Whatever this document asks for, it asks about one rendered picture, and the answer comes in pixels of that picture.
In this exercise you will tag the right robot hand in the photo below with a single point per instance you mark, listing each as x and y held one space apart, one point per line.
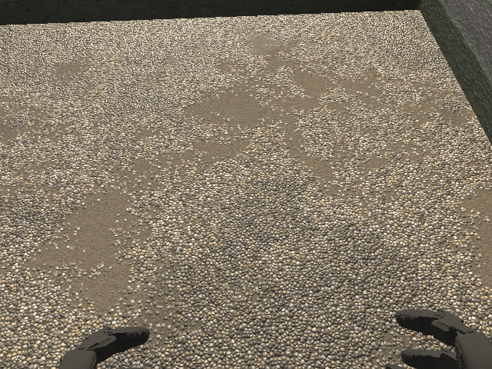
473 349

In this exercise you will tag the left robot hand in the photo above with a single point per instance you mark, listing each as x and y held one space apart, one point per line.
102 344

